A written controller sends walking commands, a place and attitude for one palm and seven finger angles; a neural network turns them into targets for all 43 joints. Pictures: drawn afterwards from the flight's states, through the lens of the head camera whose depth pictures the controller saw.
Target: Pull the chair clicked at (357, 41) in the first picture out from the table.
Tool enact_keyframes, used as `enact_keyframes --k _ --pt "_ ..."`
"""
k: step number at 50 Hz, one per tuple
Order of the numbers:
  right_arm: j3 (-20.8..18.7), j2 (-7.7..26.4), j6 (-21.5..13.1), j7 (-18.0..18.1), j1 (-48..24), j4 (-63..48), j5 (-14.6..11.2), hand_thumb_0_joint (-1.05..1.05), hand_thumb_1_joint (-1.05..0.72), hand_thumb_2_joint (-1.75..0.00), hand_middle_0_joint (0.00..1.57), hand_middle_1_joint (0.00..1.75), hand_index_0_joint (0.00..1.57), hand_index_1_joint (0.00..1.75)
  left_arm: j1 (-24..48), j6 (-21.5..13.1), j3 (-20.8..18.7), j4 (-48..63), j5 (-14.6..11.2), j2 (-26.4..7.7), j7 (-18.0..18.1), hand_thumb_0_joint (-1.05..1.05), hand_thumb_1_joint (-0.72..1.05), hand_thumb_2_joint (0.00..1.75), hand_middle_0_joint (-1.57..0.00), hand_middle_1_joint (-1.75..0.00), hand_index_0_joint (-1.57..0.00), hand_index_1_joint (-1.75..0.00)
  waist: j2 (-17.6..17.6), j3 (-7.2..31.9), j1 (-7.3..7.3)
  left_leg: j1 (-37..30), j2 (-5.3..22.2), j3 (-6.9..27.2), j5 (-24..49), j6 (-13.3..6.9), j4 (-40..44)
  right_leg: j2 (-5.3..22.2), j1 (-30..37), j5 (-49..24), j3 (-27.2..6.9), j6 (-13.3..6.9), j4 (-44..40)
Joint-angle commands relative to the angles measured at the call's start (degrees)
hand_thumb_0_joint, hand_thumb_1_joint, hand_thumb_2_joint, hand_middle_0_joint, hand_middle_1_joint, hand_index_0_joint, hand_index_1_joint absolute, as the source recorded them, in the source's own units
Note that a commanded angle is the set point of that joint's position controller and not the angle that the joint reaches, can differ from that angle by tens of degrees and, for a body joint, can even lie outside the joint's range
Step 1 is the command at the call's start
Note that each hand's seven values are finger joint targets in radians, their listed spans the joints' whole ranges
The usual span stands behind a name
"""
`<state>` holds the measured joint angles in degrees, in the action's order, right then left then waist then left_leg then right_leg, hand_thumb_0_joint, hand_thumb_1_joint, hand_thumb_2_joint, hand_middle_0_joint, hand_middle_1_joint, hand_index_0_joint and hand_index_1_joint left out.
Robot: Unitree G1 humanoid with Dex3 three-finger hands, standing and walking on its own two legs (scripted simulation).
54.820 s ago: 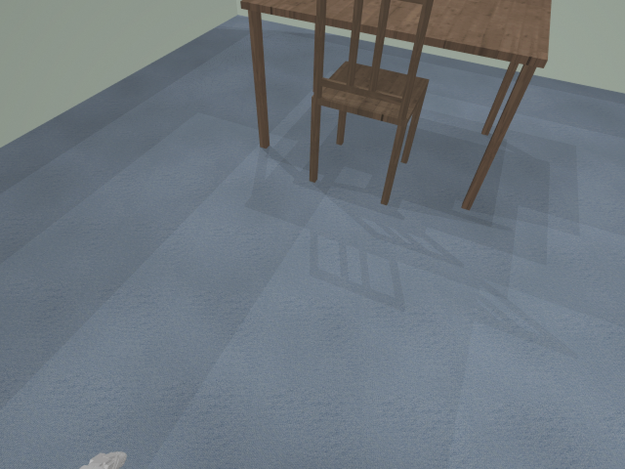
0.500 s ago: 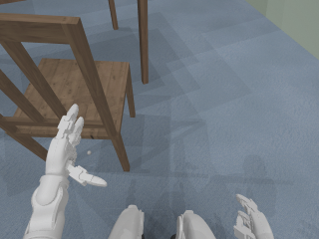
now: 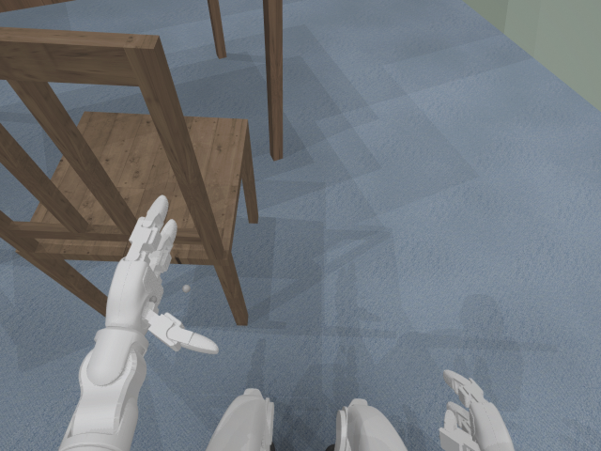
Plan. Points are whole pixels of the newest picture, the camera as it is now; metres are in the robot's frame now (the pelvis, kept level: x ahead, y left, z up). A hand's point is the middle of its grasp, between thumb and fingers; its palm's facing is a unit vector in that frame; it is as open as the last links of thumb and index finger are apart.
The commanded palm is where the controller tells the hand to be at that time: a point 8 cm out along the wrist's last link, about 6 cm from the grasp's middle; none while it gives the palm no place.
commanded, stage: aim the fingers beside a spindle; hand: left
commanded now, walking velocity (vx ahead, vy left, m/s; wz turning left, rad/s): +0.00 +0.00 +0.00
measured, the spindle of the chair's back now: (25, 169) +0.47 +0.42 +0.05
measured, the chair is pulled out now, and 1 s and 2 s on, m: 0.37 0.37 0.37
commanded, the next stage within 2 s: none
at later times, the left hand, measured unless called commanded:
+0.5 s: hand (189, 289) +0.31 +0.16 +0.02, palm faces +0.01 -1.00 -0.04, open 16.9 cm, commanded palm +0.29 +0.22 +0.03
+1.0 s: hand (169, 286) +0.31 +0.19 +0.02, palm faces +0.05 -1.00 -0.06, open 16.9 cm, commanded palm +0.29 +0.23 +0.02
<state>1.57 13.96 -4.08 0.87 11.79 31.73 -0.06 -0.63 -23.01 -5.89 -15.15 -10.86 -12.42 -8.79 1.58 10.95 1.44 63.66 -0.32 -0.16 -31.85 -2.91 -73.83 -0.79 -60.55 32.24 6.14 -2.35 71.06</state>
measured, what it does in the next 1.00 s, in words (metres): stands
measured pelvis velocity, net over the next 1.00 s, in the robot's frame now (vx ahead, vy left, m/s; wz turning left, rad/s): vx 0.00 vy -0.01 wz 0.00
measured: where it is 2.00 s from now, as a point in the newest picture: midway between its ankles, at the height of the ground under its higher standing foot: outside the picture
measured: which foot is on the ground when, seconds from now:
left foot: down 0.00-1.00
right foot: down 0.00-1.00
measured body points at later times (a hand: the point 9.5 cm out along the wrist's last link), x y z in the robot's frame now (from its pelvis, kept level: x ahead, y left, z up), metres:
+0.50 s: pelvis +0.00 +0.00 +0.00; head +0.10 +0.01 +0.44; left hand +0.30 +0.21 +0.03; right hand +0.17 -0.25 -0.10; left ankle +0.03 +0.09 -0.62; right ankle +0.02 -0.10 -0.62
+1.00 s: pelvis +0.00 -0.01 +0.00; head +0.09 +0.00 +0.44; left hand +0.31 +0.24 +0.03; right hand +0.17 -0.25 -0.10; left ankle +0.03 +0.09 -0.62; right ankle +0.02 -0.10 -0.62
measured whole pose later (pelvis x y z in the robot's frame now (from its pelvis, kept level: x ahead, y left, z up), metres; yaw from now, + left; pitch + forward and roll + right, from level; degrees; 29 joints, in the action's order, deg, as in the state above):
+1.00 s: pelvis +0.00 -0.01 +0.00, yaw +0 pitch +21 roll -3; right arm 2.0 14.3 -3.4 0.8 11.2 31.7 -0.7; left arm 1.4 -22.7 -10.3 -20.1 -12.1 -15.1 -9.4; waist 1.5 11.2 1.7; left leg 63.9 0.0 0.5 -31.8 -2.1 -74.3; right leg -1.2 -60.8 32.4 6.7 -3.2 71.7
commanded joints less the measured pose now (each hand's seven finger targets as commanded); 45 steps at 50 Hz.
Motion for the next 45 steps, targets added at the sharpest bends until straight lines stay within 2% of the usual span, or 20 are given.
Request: enact_keyframes --k 1,3,6,9,14,16,18,19,21,23,24,27,29,31,34,36,38,40,43,45 --pt "-3.53 8.31 -1.91 0.41 -0.68 -7.6 0.15 0.0 -0.9 -0.9 0.2 0.3 0.2 0.3 10.24 -2.91 -6.0 7.88 -0.02 -8.25 1.13 0.0 -0.5 0.3 -0.06 -0.08 -0.06 -0.08 0.95 16.24 0.0 -12.82 0.07 4.55 12.95 1.56 9.86 -0.35 7.22 -11.32 -3.9 0.14 -8.63" --pt "-3.68 7.94 -1.99 0.33 -0.91 -8.31 0.41 0.0 -0.9 -0.9 0.2 0.3 0.2 0.3 10.23 -4.46 -7.95 12.43 -0.38 -9.86 1.84 0.0 -0.5 0.3 -0.06 -0.08 -0.06 -0.08 3.71 20.6 -1.4 -15.64 -0.03 4.15 16.37 1.78 9.67 -0.3 9.5 -14.11 -4.4 -0.1 -8.09" --pt "-3.62 7.51 -2.2 0.23 -0.92 -8.99 0.46 0.0 -0.9 -0.9 0.2 0.3 0.2 0.3 8.74 -6.26 -7.96 18.85 -1.06 -10.73 2.12 0.0 -0.5 0.3 -0.06 -0.08 -0.06 -0.08 5.45 25.15 -1.73 -20.62 0.28 4.36 21.7 1.98 10.07 -0.49 11.87 -18.04 -4.52 -0.14 -8.15" --pt "-3.39 7.76 -2.39 0.28 -0.3 -7.94 0.27 0.0 -0.9 -0.9 0.2 0.3 0.2 0.3 8.07 -5.13 -3.44 15.7 -0.96 -7.27 0.73 0.0 -0.5 0.3 -0.06 -0.08 -0.06 -0.08 3.02 20.74 1.28 -19.2 0.69 4.85 20.66 1.49 9.83 -0.72 9.65 -17.34 -4.02 0.24 -9.15" --pt "-3.49 8.6 -2.26 0.48 0.26 -7.1 -0.46 0.0 -0.9 -0.9 0.2 0.3 0.2 0.3 6.7 -1.41 1.25 4.78 -0.89 -1.99 -2.06 0.0 -0.5 0.3 -0.06 -0.08 -0.06 -0.08 -1.64 12.12 2.82 -12.74 0.58 5.15 13.01 1.24 10.09 -0.6 6.08 -12.01 -3.38 0.46 -10.22" --pt "-3.8 8.81 -2.26 0.57 0.17 -7.39 -0.48 0.0 -0.9 -0.9 0.2 0.3 0.2 0.3 8.09 -1.37 -0.96 5.62 -1.09 -3.92 -1.86 0.0 -0.5 0.3 -0.06 -0.08 -0.06 -0.08 -2.09 14.82 1.75 -12.68 0.37 5.0 12.72 1.26 9.65 -0.44 7.07 -11.85 -3.53 0.43 -9.63" --pt "-3.89 8.65 -2.33 0.6 -0.48 -8.17 -0.14 0.0 -0.9 -0.9 0.2 0.3 0.2 0.3 9.81 -2.51 -4.02 10.03 -1.2 -7.11 -0.7 0.0 -0.5 0.3 -0.06 -0.08 -0.06 -0.08 0.17 18.58 0.43 -14.03 0.12 4.45 14.06 1.3 9.36 -0.3 8.52 -12.82 -4.08 0.29 -9.16" --pt "-3.9 8.58 -2.37 0.72 -0.52 -8.3 0.02 0.0 -0.9 -0.9 0.2 0.3 0.2 0.3 10.9 -3.61 -6.46 13.08 -0.9 -10.07 0.33 0.0 -0.5 0.3 -0.06 -0.08 -0.06 -0.08 2.78 20.55 -0.58 -15.33 0.1 4.35 15.76 1.49 9.17 -0.43 9.03 -13.82 -4.37 0.02 -8.32" --pt "-3.83 7.72 -2.58 0.45 -0.74 -9.04 0.54 0.0 -0.9 -0.9 0.2 0.3 0.2 0.3 10.25 -5.87 -8.04 20.13 -0.5 -11.66 2.38 0.0 -0.5 0.3 -0.06 -0.08 -0.06 -0.08 7.34 26.02 -2.17 -21.45 0.17 4.46 21.96 2.11 9.66 -0.21 10.56 -17.71 -4.53 -0.28 -7.52" --pt "-3.63 7.17 -2.51 0.2 -0.74 -8.72 0.69 0.0 -0.9 -0.9 0.2 0.3 0.2 0.3 8.72 -7.04 -8.51 22.59 -0.34 -11.93 4.12 0.0 -0.5 0.3 -0.06 -0.08 -0.06 -0.08 6.96 26.25 -2.07 -22.95 0.37 4.57 25.16 2.27 9.82 -0.38 11.37 -20.02 -4.5 -0.21 -7.51" --pt "-3.65 7.15 -2.36 0.16 -0.46 -8.7 0.8 0.0 -0.9 -0.9 0.2 0.3 0.2 0.3 7.29 -6.83 -8.58 21.77 -0.22 -11.96 4.5 0.0 -0.5 0.3 -0.06 -0.08 -0.06 -0.08 5.33 25.91 -1.6 -21.79 0.42 4.59 25.34 2.04 9.59 -0.54 11.85 -20.42 -4.46 -0.08 -7.47" --pt "-3.42 7.27 -1.67 -0.33 -0.27 -7.69 0.28 0.0 -0.9 -0.9 0.2 0.3 0.2 0.3 2.0 -4.48 -5.39 12.22 -0.17 -7.41 2.99 0.0 -0.5 0.3 -0.06 -0.08 -0.06 -0.08 0.92 17.5 0.24 -15.58 0.44 4.02 19.45 1.61 10.01 -0.81 11.31 -18.03 -4.22 0.41 -9.28" --pt "-3.34 7.95 -1.26 -0.18 0.05 -7.2 -0.25 0.0 -0.9 -0.9 0.2 0.3 0.2 0.3 1.7 -1.79 -2.71 3.57 -0.51 -4.15 0.4 0.0 -0.5 0.3 -0.06 -0.08 -0.06 -0.08 -3.89 11.54 2.28 -10.16 0.39 3.88 13.15 1.1 9.85 -0.88 9.2 -13.63 -4.21 0.69 -10.85" --pt "-3.31 8.6 -1.3 0.16 0.06 -7.15 -0.87 0.0 -0.9 -0.9 0.2 0.3 0.2 0.3 4.18 -0.38 -1.88 0.12 -1.46 -3.67 -2.33 0.0 -0.5 0.3 -0.06 -0.08 -0.06 -0.08 -6.51 9.49 2.69 -6.64 0.06 3.46 8.64 0.84 9.08 -0.62 9.11 -9.71 -5.12 1.05 -12.05" --pt "-3.58 8.63 -2.26 0.88 -0.68 -8.24 -0.91 0.0 -0.9 -0.9 0.2 0.3 0.2 0.3 9.53 -1.91 -1.93 7.17 -2.73 -4.99 -4.24 0.0 -0.5 0.3 -0.06 -0.08 -0.06 -0.08 -0.54 15.22 1.8 -10.0 -0.13 3.34 10.38 0.64 8.51 -0.29 9.86 -10.8 -5.69 0.55 -11.11" --pt "-3.93 8.31 -3.18 1.12 -0.64 -8.96 -0.31 0.0 -0.9 -0.9 0.2 0.3 0.2 0.3 10.55 -4.8 -5.68 17.46 -3.09 -9.56 -3.13 0.0 -0.5 0.3 -0.06 -0.08 -0.06 -0.08 4.75 24.35 -0.65 -16.8 -0.05 3.47 16.79 1.06 8.86 -0.14 12.76 -15.92 -5.64 0.13 -9.48" --pt "-3.82 7.74 -3.93 1.08 -0.51 -8.78 0.27 0.0 -0.9 -0.9 0.2 0.3 0.2 0.3 9.87 -7.47 -7.28 25.27 -2.84 -12.08 -0.71 0.0 -0.5 0.3 -0.06 -0.08 -0.06 -0.08 7.89 28.25 -1.61 -22.92 0.2 3.86 23.1 1.56 9.42 -0.2 13.52 -19.69 -5.38 -0.1 -8.92" --pt "-3.71 7.41 -3.92 0.97 0.02 -7.89 0.6 0.0 -0.9 -0.9 0.2 0.3 0.2 0.3 5.93 -8.05 -9.2 25.26 -2.15 -13.32 1.85 0.0 -0.5 0.3 -0.06 -0.08 -0.06 -0.08 6.02 26.9 -1.58 -23.23 0.37 4.31 26.07 1.77 9.67 -0.51 13.1 -21.45 -4.91 -0.06 -8.42" --pt "-3.25 7.24 -2.91 0.32 -0.65 -6.27 0.34 0.0 -0.9 -0.9 0.2 0.3 0.2 0.3 4.11 -5.52 -6.98 12.63 -0.6 -9.15 2.8 0.0 -0.5 0.3 -0.06 -0.08 -0.06 -0.08 2.38 14.89 0.95 -14.35 0.38 4.06 17.33 1.53 9.53 -0.72 9.04 -15.64 -4.26 0.4 -9.37" --pt "-3.12 7.83 -2.0 0.1 -0.61 -5.89 -0.01 0.0 -0.9 -0.9 0.2 0.3 0.2 0.3 3.61 -2.65 -5.69 2.21 -0.45 -6.56 1.53 0.0 -0.5 0.3 -0.06 -0.08 -0.06 -0.08 -2.58 9.17 2.26 -8.06 0.15 3.6 10.55 1.21 9.08 -0.83 7.35 -10.46 -4.45 0.8 -10.68"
